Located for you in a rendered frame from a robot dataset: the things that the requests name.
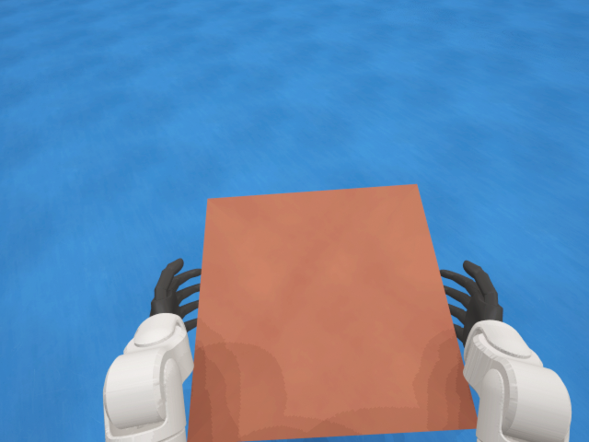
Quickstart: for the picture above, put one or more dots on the robot right hand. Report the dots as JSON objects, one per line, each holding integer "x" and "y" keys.
{"x": 483, "y": 303}

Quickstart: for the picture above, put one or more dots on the robot right forearm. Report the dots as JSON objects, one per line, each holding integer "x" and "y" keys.
{"x": 519, "y": 399}

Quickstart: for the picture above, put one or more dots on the robot left forearm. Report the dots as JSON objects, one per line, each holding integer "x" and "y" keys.
{"x": 143, "y": 395}

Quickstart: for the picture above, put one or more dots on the carton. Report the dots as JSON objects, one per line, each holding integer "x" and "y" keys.
{"x": 323, "y": 314}

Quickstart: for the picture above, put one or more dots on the robot left hand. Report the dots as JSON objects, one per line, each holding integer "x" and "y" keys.
{"x": 166, "y": 298}

